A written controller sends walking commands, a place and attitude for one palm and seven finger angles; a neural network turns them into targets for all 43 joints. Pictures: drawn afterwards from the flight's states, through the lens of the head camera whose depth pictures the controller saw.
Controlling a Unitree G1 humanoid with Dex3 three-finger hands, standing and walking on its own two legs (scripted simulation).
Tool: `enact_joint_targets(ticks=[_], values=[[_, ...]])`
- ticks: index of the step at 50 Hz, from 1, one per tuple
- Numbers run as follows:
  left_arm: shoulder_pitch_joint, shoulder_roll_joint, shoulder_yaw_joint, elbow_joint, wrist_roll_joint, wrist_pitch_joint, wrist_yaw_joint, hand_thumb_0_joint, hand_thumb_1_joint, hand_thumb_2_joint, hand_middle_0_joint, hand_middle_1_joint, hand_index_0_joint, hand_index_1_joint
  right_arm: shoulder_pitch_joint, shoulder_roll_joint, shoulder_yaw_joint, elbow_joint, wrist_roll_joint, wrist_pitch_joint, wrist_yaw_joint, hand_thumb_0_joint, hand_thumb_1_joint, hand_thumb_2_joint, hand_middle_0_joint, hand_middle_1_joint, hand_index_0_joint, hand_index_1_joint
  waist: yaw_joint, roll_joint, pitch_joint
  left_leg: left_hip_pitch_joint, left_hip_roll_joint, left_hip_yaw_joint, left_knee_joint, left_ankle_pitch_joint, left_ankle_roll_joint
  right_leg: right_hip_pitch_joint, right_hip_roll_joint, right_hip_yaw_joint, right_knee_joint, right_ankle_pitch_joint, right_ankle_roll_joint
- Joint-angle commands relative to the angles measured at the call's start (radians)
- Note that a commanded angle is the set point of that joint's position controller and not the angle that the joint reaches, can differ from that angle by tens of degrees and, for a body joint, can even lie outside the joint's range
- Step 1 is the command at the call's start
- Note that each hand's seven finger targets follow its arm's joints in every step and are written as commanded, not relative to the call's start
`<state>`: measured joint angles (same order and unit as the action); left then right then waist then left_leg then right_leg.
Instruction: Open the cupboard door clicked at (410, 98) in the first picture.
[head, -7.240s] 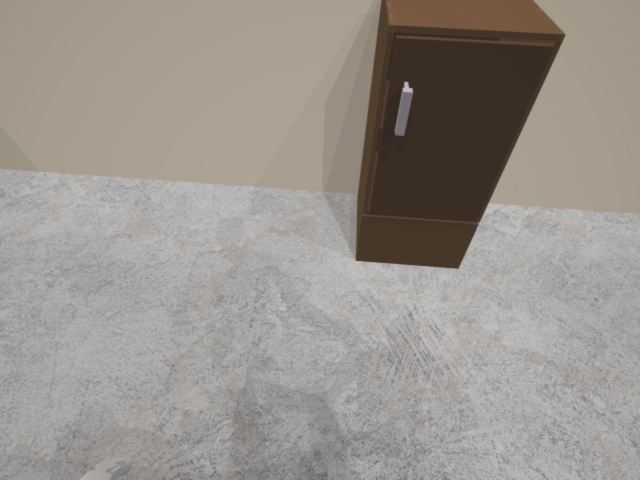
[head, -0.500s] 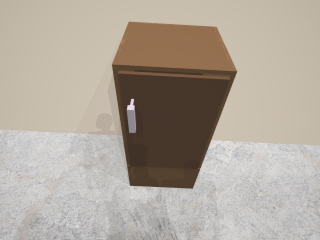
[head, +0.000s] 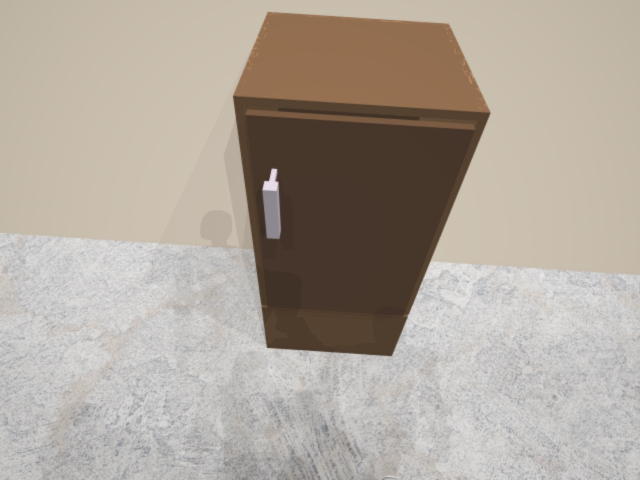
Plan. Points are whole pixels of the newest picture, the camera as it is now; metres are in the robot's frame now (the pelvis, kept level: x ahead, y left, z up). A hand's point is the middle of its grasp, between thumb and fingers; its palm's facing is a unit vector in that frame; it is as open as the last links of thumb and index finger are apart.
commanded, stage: come to a stop and stand still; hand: left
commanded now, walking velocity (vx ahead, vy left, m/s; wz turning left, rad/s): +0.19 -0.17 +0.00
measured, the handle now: (273, 203) +0.59 +0.13 -0.04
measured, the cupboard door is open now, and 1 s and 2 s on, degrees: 0 0 0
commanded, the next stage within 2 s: look again from close up in 0.92 s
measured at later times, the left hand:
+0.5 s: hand out of the picture +0.01 +0.13 -0.16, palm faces -0.02 -0.98 -0.21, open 7.4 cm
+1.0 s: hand out of the picture -0.01 +0.11 -0.16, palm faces +0.05 -0.98 -0.18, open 7.4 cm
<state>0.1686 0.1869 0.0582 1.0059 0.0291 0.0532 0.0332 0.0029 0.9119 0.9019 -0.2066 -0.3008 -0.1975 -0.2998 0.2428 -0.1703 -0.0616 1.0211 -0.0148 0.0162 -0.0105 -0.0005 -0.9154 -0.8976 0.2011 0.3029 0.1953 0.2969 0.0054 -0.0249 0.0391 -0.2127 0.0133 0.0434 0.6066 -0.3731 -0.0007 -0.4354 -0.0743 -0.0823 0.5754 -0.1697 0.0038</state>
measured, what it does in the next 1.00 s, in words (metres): steps on the spot: right foot, then left foot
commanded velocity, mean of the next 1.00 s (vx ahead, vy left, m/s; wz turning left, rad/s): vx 0.04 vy -0.03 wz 0.00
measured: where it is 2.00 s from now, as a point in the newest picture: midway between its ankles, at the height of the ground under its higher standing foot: outside the picture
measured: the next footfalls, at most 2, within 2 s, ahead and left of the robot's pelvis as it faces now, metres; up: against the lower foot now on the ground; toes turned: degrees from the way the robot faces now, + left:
right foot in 0.40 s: +0.02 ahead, -0.13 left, +0.00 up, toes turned -5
left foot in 0.60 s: +0.05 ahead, +0.05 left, +0.00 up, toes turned +6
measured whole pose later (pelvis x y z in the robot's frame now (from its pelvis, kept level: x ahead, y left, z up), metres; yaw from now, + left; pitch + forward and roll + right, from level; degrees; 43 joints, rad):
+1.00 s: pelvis +0.01 -0.05 +0.02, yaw +0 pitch -3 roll +0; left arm 0.37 0.13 -0.01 1.06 0.02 -0.01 0.05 0.01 0.91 0.90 -0.20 -0.30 -0.20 -0.30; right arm 0.23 -0.16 -0.01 1.08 -0.01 0.00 -0.04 0.00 -0.94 -0.90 0.20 0.30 0.20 0.30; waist 0.01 0.00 -0.01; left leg -0.17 0.01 0.11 0.49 -0.26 0.04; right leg -0.08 0.04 -0.10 0.43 -0.29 -0.06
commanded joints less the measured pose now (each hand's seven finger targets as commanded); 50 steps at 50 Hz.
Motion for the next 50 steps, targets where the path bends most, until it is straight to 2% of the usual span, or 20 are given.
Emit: enact_joint_targets(ticks=[1, 3, 6, 9, 13, 15, 17, 18, 19, 20, 22, 23, 26, 28, 30, 32, 34, 37, 40, 50], values=[[-0.009, 0.058, 0.014, -0.058, -0.008, -0.005, -0.007, 0.0, 0.9, 0.9, -0.2, -0.3, -0.2, -0.3, 0.024, -0.148, 0.0, -0.052, -0.023, -0.012, -0.02, 0.0, -0.9, -0.9, 0.2, 0.3, 0.2, 0.3, -0.002, 0.296, 0.148, -0.33, 0.327, -0.436, -0.604, -0.424, 0.123, -0.002, 0.033, 0.131, 0.275, -0.204, 0.014], [0.07, 0.062, 0.021, -0.019, 0.003, -0.005, -0.023, 0.0, 0.9, 0.9, -0.2, -0.3, -0.2, -0.3, -0.011, -0.12, 0.008, -0.055, -0.018, -0.022, -0.025, 0.0, -0.9, -0.9, 0.2, 0.3, 0.2, 0.3, 0.036, 0.186, 0.145, -0.284, 0.255, -0.316, -0.548, -0.306, 0.096, -0.025, 0.064, 0.122, 0.427, -0.149, 0.016], [0.123, 0.053, 0.014, 0.014, 0.002, -0.025, -0.032, 0.0, 0.9, 0.9, -0.2, -0.3, -0.2, -0.3, 0.06, -0.128, 0.003, -0.036, -0.011, -0.038, -0.03, 0.0, -0.9, -0.9, 0.2, 0.3, 0.2, 0.3, 0.011, 0.1, 0.111, -0.046, 0.223, -0.227, -0.496, -0.135, 0.106, -0.142, 0.06, 0.097, 0.474, -0.109, 0.032], [0.092, 0.052, 0.007, 0.005, -0.001, -0.037, -0.033, 0.0, 0.9, 0.9, -0.2, -0.3, -0.2, -0.3, 0.16, -0.112, 0.001, -0.002, -0.01, -0.045, -0.036, 0.0, -0.9, -0.9, 0.2, 0.3, 0.2, 0.3, -0.035, 0.121, 0.07, 0.131, 0.246, -0.238, -0.466, -0.009, 0.127, -0.186, 0.037, 0.09, 0.392, -0.131, 0.038], [0.036, 0.035, -0.007, -0.011, -0.008, -0.043, -0.036, 0.0, 0.9, 0.9, -0.2, -0.3, -0.2, -0.3, 0.216, -0.115, -0.002, 0.03, -0.016, -0.045, -0.04, 0.0, -0.9, -0.9, 0.2, 0.3, 0.2, 0.3, -0.075, 0.164, 0.018, 0.215, 0.29, -0.249, -0.397, 0.245, 0.178, -0.103, 0.019, 0.067, 0.196, -0.253, 0.03], [0.062, 0.009, -0.017, 0.006, -0.013, -0.047, -0.034, 0.0, 0.9, 0.9, -0.2, -0.3, -0.2, -0.3, 0.197, -0.117, 0.0, 0.039, -0.017, -0.04, -0.038, 0.0, -0.9, -0.9, 0.2, 0.3, 0.2, 0.3, -0.066, 0.187, -0.01, 0.177, 0.27, -0.223, -0.36, 0.306, 0.172, 0.015, 0.036, 0.038, 0.082, -0.296, 0.022], [0.139, -0.008, -0.02, 0.045, -0.018, -0.056, -0.03, 0.0, 0.9, 0.9, -0.2, -0.3, -0.2, -0.3, 0.171, -0.114, 0.001, 0.05, -0.011, -0.036, -0.037, 0.0, -0.9, -0.9, 0.2, 0.3, 0.2, 0.3, -0.029, 0.176, -0.037, 0.116, 0.231, -0.178, -0.298, 0.351, 0.14, 0.158, 0.057, 0.013, -0.076, -0.174, 0.018], [0.211, 0.137, -0.038, 0.017, -0.002, -0.063, -0.02, 0.0, 0.9, 0.9, -0.2, -0.3, -0.2, -0.3, 0.052, -0.17, 0.01, -0.025, 0.003, -0.017, -0.03, 0.0, -0.9, -0.9, 0.2, 0.3, 0.2, 0.3, 0.035, 0.055, 0.068, -0.124, 0.139, -0.071, -0.243, 0.006, 0.086, 0.293, 0.067, -0.015, -0.111, -0.165, -0.015], [0.32, 0.078, -0.022, 0.03, 0.0, -0.061, -0.012, 0.0, 0.9, 0.9, -0.2, -0.3, -0.2, -0.3, 0.011, -0.112, 0.011, -0.072, -0.008, -0.031, -0.025, 0.0, -0.9, -0.9, 0.2, 0.3, 0.2, 0.3, 0.085, -0.18, 0.035, -0.241, 0.063, -0.01, -0.03, -0.09, 0.039, 0.276, -0.019, 0.141, -0.245, -0.155, -0.009], [0.273, 0.103, -0.012, 0.03, 0.011, -0.064, 0.003, 0.0, 0.9, 0.9, -0.2, -0.3, -0.2, -0.3, 0.055, -0.037, 0.018, -0.08, -0.009, -0.03, -0.022, 0.0, -0.9, -0.9, 0.2, 0.3, 0.2, 0.3, 0.022, -0.295, 0.007, -0.263, 0.012, 0.009, 0.077, -0.093, 0.017, 0.259, -0.149, 0.291, -0.324, -0.219, -0.071], [0.208, 0.105, -0.022, -0.017, 0.007, -0.068, 0.004, 0.0, 0.9, 0.9, -0.2, -0.3, -0.2, -0.3, 0.096, -0.019, 0.019, -0.073, -0.006, -0.024, -0.012, 0.0, -0.9, -0.9, 0.2, 0.3, 0.2, 0.3, -0.02, -0.067, -0.079, -0.205, 0.014, 0.021, 0.164, -0.066, 0.006, 0.268, -0.147, 0.257, -0.289, -0.14, -0.129], [0.221, 0.098, -0.014, -0.028, 0.002, -0.079, 0.01, 0.0, 0.9, 0.9, -0.2, -0.3, -0.2, -0.3, 0.103, -0.008, 0.024, -0.06, -0.016, -0.019, -0.012, 0.0, -0.9, -0.9, 0.2, 0.3, 0.2, 0.3, -0.003, -0.168, -0.105, -0.244, 0.001, 0.023, 0.237, -0.043, 0.017, 0.328, -0.131, 0.263, -0.27, 0.031, -0.131], [0.175, 0.063, -0.017, -0.036, -0.001, -0.085, 0.024, 0.0, 0.9, 0.9, -0.2, -0.3, -0.2, -0.3, 0.083, -0.009, 0.025, -0.058, -0.005, -0.018, -0.016, 0.0, -0.9, -0.9, 0.2, 0.3, 0.2, 0.3, -0.022, -0.062, -0.027, -0.242, 0.051, -0.007, 0.197, -0.06, 0.023, 0.3, -0.174, 0.229, -0.225, 0.277, -0.174], [0.164, 0.061, -0.021, -0.037, -0.003, -0.08, 0.026, 0.0, 0.9, 0.9, -0.2, -0.3, -0.2, -0.3, 0.116, 0.021, 0.036, -0.035, -0.002, -0.023, -0.016, 0.0, -0.9, -0.9, 0.2, 0.3, 0.2, 0.3, -0.037, 0.002, -0.014, -0.121, 0.031, 0.025, 0.013, 0.052, 0.018, 0.27, -0.122, 0.144, -0.165, 0.369, -0.146], [0.188, 0.042, -0.029, -0.017, -0.014, -0.076, 0.026, 0.0, 0.9, 0.9, -0.2, -0.3, -0.2, -0.3, 0.157, -0.006, 0.038, 0.004, -0.003, -0.033, -0.025, 0.0, -0.9, -0.9, 0.2, 0.3, 0.2, 0.3, -0.037, 0.063, -0.015, 0.002, 0.07, -0.028, -0.116, 0.336, 0.037, 0.229, -0.056, 0.105, -0.1, 0.332, -0.084], [0.235, 0.02, -0.036, -0.004, -0.017, -0.074, 0.027, 0.0, 0.9, 0.9, -0.2, -0.3, -0.2, -0.3, 0.133, -0.046, 0.033, 0.01, -0.005, -0.032, -0.035, 0.0, -0.9, -0.9, 0.2, 0.3, 0.2, 0.3, -0.009, 0.087, -0.016, 0.04, 0.129, -0.05, -0.075, 0.496, 0.065, 0.218, -0.026, 0.097, -0.134, 0.256, -0.048], [0.244, 0.041, -0.034, 0.013, -0.016, -0.073, 0.029, 0.0, 0.9, 0.9, -0.2, -0.3, -0.2, -0.3, 0.099, -0.033, 0.041, 0.017, -0.002, -0.032, -0.037, 0.0, -0.9, -0.9, 0.2, 0.3, 0.2, 0.3, -0.005, 0.16, 0.007, 0.032, 0.112, -0.042, -0.072, 0.568, 0.058, 0.248, -0.035, 0.103, -0.135, 0.326, -0.035], [0.257, 0.053, -0.035, 0.024, -0.014, -0.076, 0.029, 0.0, 0.9, 0.9, -0.2, -0.3, -0.2, -0.3, 0.08, -0.045, 0.039, 0.015, 0.001, -0.023, -0.039, 0.0, -0.9, -0.9, 0.2, 0.3, 0.2, 0.3, -0.009, 0.029, 0.027, -0.003, 0.101, -0.023, -0.091, 0.398, 0.043, 0.283, -0.053, 0.123, -0.164, 0.434, -0.022], [0.258, 0.054, -0.037, 0.019, -0.012, -0.078, 0.029, 0.0, 0.9, 0.9, -0.2, -0.3, -0.2, -0.3, 0.071, -0.055, 0.038, 0.014, 0.003, -0.022, -0.037, 0.0, -0.9, -0.9, 0.2, 0.3, 0.2, 0.3, -0.013, -0.022, 0.003, 0.009, 0.095, -0.019, -0.115, 0.34, 0.042, 0.313, -0.058, 0.124, -0.178, 0.45, -0.015], [0.259, 0.045, -0.048, 0.03, -0.012, -0.081, 0.024, 0.0, 0.9, 0.9, -0.2, -0.3, -0.2, -0.3, 0.044, -0.071, 0.044, 0.036, 0.004, -0.027, -0.027, 0.0, -0.9, -0.9, 0.2, 0.3, 0.2, 0.3, -0.009, 0.015, 0.038, 0.035, 0.1, -0.046, -0.21, 0.253, 0.048, 0.264, -0.049, 0.133, -0.249, 0.161, -0.032]])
